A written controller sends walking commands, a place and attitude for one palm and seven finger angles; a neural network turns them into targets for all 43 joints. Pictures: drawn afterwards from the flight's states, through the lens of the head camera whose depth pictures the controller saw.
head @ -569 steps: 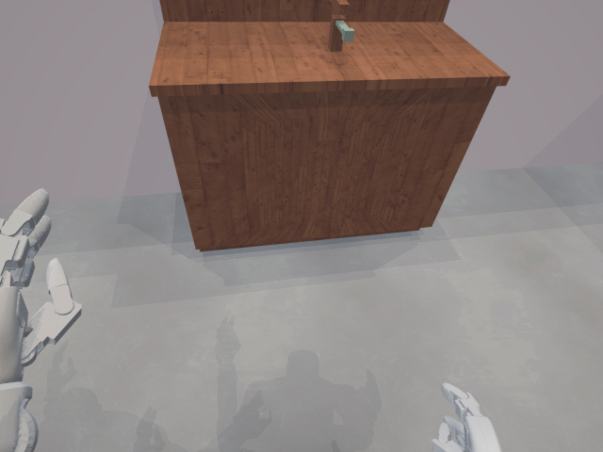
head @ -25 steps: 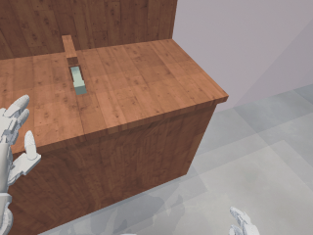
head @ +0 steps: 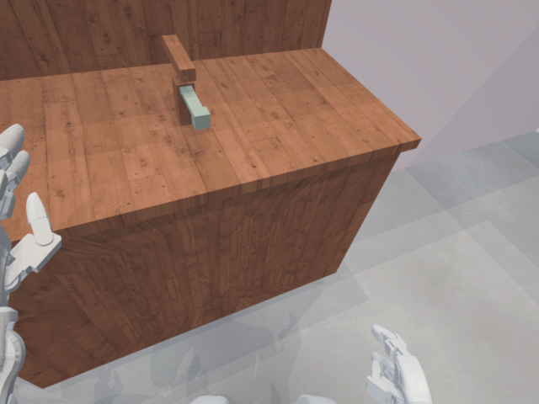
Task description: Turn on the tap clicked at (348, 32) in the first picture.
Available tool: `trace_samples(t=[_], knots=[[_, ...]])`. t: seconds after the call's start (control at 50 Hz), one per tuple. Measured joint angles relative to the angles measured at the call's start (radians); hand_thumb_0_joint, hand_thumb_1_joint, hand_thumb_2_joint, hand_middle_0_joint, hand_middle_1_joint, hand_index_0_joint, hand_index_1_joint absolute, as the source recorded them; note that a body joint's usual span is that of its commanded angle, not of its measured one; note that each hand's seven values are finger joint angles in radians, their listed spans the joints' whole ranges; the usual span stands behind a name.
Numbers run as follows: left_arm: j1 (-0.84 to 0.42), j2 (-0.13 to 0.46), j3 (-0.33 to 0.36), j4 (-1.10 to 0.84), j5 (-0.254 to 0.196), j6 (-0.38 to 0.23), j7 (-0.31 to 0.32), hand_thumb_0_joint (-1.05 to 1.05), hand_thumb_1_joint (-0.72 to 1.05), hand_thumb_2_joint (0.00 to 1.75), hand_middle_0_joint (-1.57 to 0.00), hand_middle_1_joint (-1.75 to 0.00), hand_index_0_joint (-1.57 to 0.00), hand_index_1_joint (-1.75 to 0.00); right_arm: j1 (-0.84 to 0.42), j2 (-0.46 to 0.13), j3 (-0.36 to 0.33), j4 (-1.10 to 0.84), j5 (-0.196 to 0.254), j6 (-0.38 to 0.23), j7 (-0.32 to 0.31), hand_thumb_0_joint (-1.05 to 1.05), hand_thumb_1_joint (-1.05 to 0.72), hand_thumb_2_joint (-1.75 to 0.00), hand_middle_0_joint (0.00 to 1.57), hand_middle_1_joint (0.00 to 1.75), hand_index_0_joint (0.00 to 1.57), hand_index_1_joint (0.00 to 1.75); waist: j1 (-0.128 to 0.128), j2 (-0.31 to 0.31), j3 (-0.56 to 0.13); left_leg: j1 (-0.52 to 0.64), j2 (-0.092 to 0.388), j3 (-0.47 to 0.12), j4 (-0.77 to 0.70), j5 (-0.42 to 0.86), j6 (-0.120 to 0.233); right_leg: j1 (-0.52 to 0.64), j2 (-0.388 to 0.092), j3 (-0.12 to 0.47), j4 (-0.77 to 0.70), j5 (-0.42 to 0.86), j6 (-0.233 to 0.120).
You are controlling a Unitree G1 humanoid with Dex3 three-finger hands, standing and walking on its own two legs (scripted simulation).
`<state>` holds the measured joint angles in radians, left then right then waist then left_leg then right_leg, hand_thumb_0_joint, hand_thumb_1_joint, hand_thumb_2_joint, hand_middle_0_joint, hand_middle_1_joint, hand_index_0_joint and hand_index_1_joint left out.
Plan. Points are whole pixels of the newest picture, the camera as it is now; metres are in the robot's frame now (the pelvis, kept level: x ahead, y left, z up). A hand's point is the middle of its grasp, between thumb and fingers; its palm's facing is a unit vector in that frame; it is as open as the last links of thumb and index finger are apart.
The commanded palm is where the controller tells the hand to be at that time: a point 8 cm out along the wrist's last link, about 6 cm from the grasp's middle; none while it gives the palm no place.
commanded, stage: come to a stop and stand still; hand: left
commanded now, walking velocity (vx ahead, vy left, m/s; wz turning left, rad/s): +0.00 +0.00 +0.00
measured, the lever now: (200, 118) +0.54 +0.18 +0.12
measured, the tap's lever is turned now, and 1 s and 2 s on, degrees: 0 0 0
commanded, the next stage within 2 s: look again from close up in 0.76 s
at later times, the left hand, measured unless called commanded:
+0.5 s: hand out of the picture +0.19 +0.30 +0.18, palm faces +0.37 -0.84 -0.39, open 7.4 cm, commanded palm +0.13 +0.34 +0.19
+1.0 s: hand out of the picture +0.21 +0.31 +0.18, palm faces +0.40 -0.83 -0.40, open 7.4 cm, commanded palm +0.15 +0.34 +0.19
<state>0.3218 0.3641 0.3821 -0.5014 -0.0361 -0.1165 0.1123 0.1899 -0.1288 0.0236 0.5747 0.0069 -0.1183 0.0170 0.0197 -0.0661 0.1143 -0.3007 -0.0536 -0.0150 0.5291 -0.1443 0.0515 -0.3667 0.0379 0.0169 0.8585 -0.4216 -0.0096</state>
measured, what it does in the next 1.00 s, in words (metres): steps on the spot: right foot, then left foot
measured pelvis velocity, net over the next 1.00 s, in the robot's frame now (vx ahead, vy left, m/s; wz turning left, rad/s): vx -0.01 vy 0.06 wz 0.00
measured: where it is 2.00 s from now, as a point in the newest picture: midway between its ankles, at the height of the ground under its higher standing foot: outside the picture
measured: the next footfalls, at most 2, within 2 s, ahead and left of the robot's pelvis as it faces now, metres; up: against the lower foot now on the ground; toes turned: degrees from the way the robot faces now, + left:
right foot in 0.10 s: +0.04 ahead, -0.06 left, +0.00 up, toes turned -2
left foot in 0.32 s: +0.04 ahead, +0.17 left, +0.00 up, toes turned +0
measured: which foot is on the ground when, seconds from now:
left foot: down 0.00-0.12, up 0.14-0.30, down 0.32-1.00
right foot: up 0.00-0.08, down 0.10-1.00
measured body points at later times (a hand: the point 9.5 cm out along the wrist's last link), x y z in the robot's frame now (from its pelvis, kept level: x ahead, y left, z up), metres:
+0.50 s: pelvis -0.03 +0.06 +0.01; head -0.02 +0.08 +0.46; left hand +0.16 +0.35 +0.20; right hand +0.15 -0.17 -0.06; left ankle +0.00 +0.17 -0.73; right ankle +0.00 -0.06 -0.73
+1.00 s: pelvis -0.01 +0.06 +0.01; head +0.01 +0.07 +0.46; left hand +0.18 +0.35 +0.20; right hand +0.17 -0.16 -0.07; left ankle +0.00 +0.17 -0.73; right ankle +0.00 -0.06 -0.73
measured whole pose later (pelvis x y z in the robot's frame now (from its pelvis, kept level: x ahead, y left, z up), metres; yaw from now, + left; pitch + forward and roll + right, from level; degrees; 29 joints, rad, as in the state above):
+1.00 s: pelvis -0.01 +0.06 +0.01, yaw +0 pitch -1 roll -1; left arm 0.42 0.37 0.36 -0.49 -0.05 -0.16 0.12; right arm 0.19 -0.19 0.01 0.58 0.00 -0.10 -0.04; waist 0.02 0.00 0.06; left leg -0.21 0.00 0.00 0.44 -0.21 0.01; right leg -0.19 -0.01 -0.03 0.40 -0.19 0.00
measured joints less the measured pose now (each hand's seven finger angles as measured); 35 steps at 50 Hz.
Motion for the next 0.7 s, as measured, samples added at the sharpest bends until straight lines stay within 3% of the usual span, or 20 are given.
trace_samples(t=[0.1,0.14,0.18,0.22,0.3,0.34,0.42,0.54,0.62,0.7], knots=[[0.107,0.026,-0.006,-0.067,0.007,-0.038,0.003,0.02,0.89,0.9,-0.2,-0.3,-0.2,-0.3,0.091,-0.006,0.022,0.009,-0.015,0.011,0.003,0.01,-0.9,-0.9,0.2,0.3,0.2,0.3,0.008,0.031,-0.078,0.007,-0.019,0.022,-0.12,-0.008,-0.026,0.185,0.022,-0.077,-0.356,0.023,-0.034],[0.109,0.035,-0.001,-0.031,0.008,-0.046,0.0,0.02,0.89,0.9,-0.2,-0.3,-0.21,-0.3,0.081,-0.026,0.019,0.023,-0.02,0.03,-0.004,0.01,-0.9,-0.9,0.2,0.3,0.2,0.3,0.014,0.057,-0.089,-0.049,-0.019,0.037,-0.029,-0.102,-0.054,0.195,0.018,-0.076,-0.44,0.182,-0.064],[0.095,0.034,-0.002,0.022,-0.001,-0.037,-0.003,0.02,0.89,0.9,-0.2,-0.3,-0.21,-0.3,0.058,-0.044,0.017,0.052,-0.016,0.048,-0.013,0.01,-0.9,-0.9,0.2,0.3,0.2,0.3,0.02,0.072,-0.09,-0.109,-0.012,0.032,0.161,-0.151,-0.071,0.184,0.011,-0.071,-0.446,0.243,-0.064],[0.08,0.026,-0.004,0.084,-0.008,-0.023,-0.004,0.01,0.89,0.9,-0.2,-0.3,-0.21,-0.3,0.05,-0.051,0.016,0.073,-0.01,0.051,-0.023,0.01,-0.9,-0.9,0.2,0.3,0.2,0.3,0.02,0.062,-0.109,-0.12,0.004,0.034,0.239,-0.16,-0.077,0.171,-0.003,-0.057,-0.446,0.235,-0.054],[0.059,-0.03,-0.03,0.167,-0.006,0.01,0.008,0.02,0.89,0.9,-0.2,-0.3,-0.21,-0.3,0.053,-0.079,0.004,0.061,-0.008,0.026,-0.044,0.01,-0.9,-0.9,0.2,0.3,0.2,0.3,0.005,0.05,-0.127,0.002,0.059,0.023,0.046,-0.153,-0.058,0.141,-0.023,-0.05,-0.416,0.217,-0.031],[0.057,-0.064,-0.063,0.149,-0.004,0.02,0.014,0.02,0.89,0.9,-0.2,-0.3,-0.2,-0.3,0.049,-0.102,-0.015,0.048,-0.008,0.003,-0.054,0.01,-0.9,-0.9,0.2,0.3,0.2,0.3,-0.011,0.069,-0.113,0.058,0.079,0.005,-0.05,-0.068,-0.047,0.124,-0.023,-0.065,-0.371,0.195,-0.014],[0.089,-0.052,-0.086,0.056,-0.003,0.011,0.01,0.02,0.89,0.9,-0.2,-0.3,-0.2,-0.3,0.016,-0.092,-0.026,0.03,-0.004,-0.008,-0.057,0.01,-0.91,-0.9,0.2,0.3,0.2,0.3,-0.006,0.023,-0.058,0.079,0.047,0.037,-0.038,-0.073,-0.043,0.129,-0.057,-0.034,-0.338,0.187,0.013],[0.097,0.041,-0.003,-0.004,-0.001,-0.056,0.014,0.02,0.89,0.9,-0.21,-0.3,-0.21,-0.3,0.008,-0.059,-0.013,-0.002,-0.002,-0.019,-0.052,0.01,-0.91,-0.9,0.2,0.3,0.2,0.3,0.005,0.036,-0.043,0.082,0.041,0.032,-0.064,-0.059,-0.035,0.145,-0.062,-0.039,-0.386,0.215,0.018],[0.072,0.016,0.016,0.058,-0.003,-0.069,0.018,0.02,0.89,0.9,-0.21,-0.3,-0.21,-0.3,0.01,-0.049,0.0,0.012,-0.003,-0.012,-0.045,0.01,-0.9,-0.9,0.2,0.3,0.2,0.3,0.022,0.071,-0.064,0.074,0.046,0.028,-0.071,-0.055,-0.034,0.153,-0.056,-0.044,-0.425,0.235,0.021],[0.063,-0.047,-0.03,0.12,0.002,-0.039,0.013,0.02,0.9,0.9,-0.2,-0.3,-0.2,-0.3,0.013,-0.046,0.01,0.029,-0.004,-0.003,-0.046,0.01,-0.9,-0.9,0.2,0.3,0.2,0.3,0.032,0.09,-0.077,0.076,0.045,0.03,-0.078,-0.056,-0.031,0.156,-0.057,-0.041,-0.437,0.238,0.024]])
